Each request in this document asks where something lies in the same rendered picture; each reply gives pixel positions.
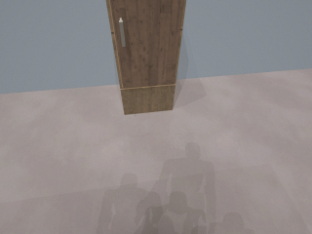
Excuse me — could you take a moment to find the handle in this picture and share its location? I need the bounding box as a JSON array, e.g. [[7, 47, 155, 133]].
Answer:
[[119, 18, 126, 47]]

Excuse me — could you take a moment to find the cupboard door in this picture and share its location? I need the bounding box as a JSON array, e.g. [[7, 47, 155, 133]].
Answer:
[[110, 0, 183, 88]]

